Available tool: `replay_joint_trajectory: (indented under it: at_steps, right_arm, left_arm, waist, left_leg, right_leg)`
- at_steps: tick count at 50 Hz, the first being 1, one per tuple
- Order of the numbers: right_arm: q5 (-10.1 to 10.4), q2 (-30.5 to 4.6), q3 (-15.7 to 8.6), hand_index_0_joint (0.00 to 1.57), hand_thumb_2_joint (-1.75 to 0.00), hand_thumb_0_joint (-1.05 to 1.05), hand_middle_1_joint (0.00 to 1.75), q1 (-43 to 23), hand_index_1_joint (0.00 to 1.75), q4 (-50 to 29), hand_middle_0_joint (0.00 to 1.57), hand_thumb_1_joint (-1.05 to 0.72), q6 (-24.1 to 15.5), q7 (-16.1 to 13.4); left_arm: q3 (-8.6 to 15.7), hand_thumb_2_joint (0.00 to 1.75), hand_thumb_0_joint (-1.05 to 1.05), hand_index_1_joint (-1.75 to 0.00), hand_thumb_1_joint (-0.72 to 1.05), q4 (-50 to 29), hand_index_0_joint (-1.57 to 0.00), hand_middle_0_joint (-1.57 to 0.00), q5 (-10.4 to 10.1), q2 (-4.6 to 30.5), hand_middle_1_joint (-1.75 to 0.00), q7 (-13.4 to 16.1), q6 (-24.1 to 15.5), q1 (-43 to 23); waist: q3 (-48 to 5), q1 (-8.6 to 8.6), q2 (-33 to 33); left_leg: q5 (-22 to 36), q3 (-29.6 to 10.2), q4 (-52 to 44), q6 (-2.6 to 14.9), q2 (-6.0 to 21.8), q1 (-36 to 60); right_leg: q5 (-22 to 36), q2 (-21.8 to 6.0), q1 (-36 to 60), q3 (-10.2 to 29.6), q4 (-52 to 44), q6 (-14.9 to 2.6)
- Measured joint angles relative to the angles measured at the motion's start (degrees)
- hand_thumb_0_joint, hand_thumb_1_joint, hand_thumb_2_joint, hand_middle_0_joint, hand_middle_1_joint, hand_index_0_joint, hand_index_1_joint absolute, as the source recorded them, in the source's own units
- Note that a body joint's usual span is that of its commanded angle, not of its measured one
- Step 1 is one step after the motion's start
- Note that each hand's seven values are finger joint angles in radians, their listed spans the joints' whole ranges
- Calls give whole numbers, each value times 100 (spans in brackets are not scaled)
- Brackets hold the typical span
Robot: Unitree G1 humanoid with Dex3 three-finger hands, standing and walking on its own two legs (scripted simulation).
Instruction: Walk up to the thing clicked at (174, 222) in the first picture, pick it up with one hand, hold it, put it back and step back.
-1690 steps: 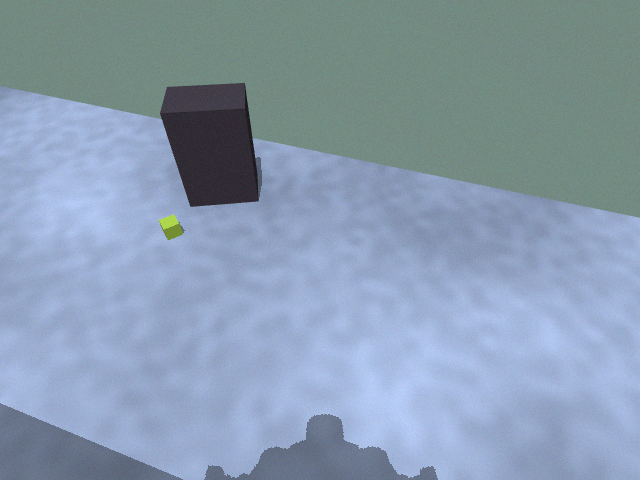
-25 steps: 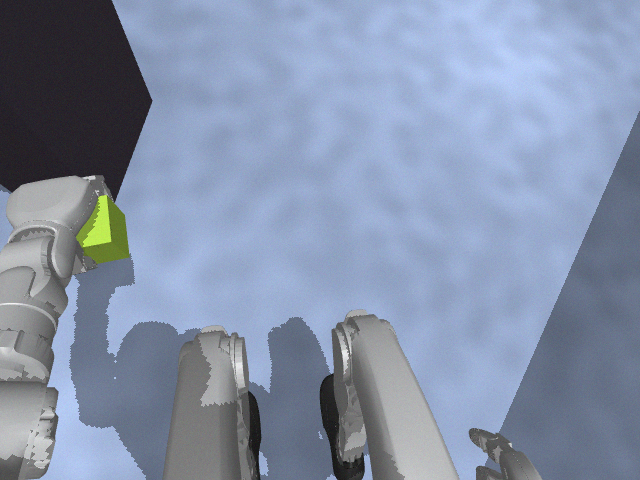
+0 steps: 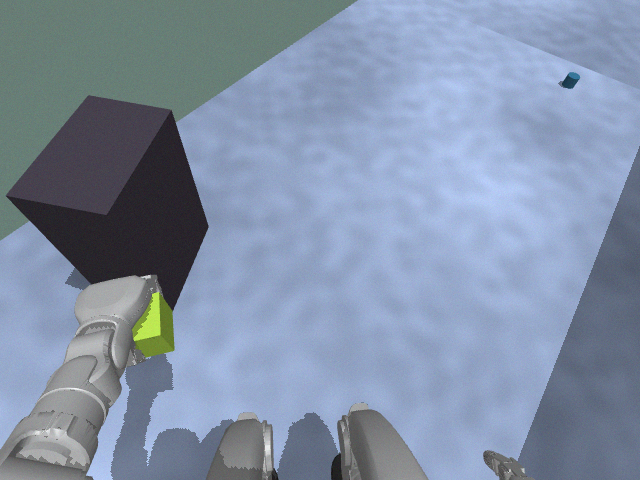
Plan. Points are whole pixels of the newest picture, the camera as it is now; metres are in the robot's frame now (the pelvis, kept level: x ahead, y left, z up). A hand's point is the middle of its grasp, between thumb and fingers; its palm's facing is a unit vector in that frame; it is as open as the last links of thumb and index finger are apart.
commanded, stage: lift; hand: left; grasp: from above
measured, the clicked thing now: (143, 327) +0.36 +0.24 -0.11
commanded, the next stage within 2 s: hold in 0.52 s
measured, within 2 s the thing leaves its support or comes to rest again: neither
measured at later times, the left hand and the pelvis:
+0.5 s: hand (132, 284) +0.38 +0.21 +0.01, palm faces -0.43 -0.12 -0.90, open 10.2 cm; pelvis +0.05 +0.00 +0.09, yaw +0 degrees
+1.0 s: hand (120, 261) +0.38 +0.21 +0.05, palm faces -0.43 -0.10 -0.90, open 10.2 cm; pelvis +0.07 -0.01 +0.12, yaw +0 degrees
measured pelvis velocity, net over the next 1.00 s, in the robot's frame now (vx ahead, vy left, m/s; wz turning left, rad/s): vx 0.07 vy -0.01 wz -0.01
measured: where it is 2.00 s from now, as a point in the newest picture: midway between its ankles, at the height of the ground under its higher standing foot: outside the picture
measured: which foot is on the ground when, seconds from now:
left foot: down 0.00-1.00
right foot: down 0.00-1.00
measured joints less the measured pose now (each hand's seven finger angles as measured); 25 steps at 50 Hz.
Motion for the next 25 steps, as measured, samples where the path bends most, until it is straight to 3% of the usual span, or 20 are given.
replay_joint_trajectory:
  at_steps: [15,25]
  right_arm:
    - [-21,-56,-128,20,-90,0,30,118,30,196,21,-91,-57,-41]
    - [18,-19,-150,20,-90,0,30,161,29,188,21,-90,-24,-18]
  left_arm:
    - [-292,81,1,-83,-12,-28,-60,-65,9,-443,-78,309,148,198]
    - [-354,80,1,-82,-12,-17,-60,-65,-181,-556,-78,171,354,227]
  waist:
    - [340,114,5]
    - [460,183,9]
  left_leg:
    - [446,120,-1765,-33,19,1873]
    - [691,161,-2718,-53,-4,2842]
  right_leg:
    - [458,47,1803,216,-1699,-5]
    - [675,34,2732,304,-2582,-17]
